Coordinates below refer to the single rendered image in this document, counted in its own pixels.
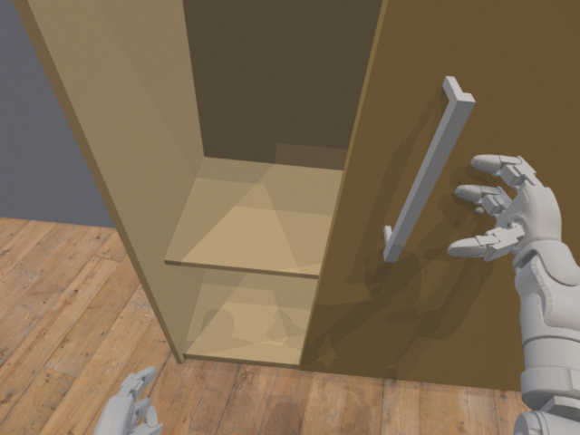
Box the handle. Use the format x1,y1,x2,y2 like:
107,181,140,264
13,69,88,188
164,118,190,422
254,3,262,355
383,76,476,263

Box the wardrobe door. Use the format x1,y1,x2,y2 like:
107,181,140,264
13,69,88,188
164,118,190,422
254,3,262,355
299,0,580,392

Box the robot left hand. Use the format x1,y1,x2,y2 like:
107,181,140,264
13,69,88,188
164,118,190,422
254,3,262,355
93,366,162,435

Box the robot right hand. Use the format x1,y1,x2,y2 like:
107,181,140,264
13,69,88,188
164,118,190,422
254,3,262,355
448,155,562,262

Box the robot right forearm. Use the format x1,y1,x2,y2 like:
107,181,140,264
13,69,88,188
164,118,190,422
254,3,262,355
512,240,580,422

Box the right robot upper arm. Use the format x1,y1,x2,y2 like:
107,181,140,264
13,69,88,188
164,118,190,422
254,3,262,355
513,411,580,435

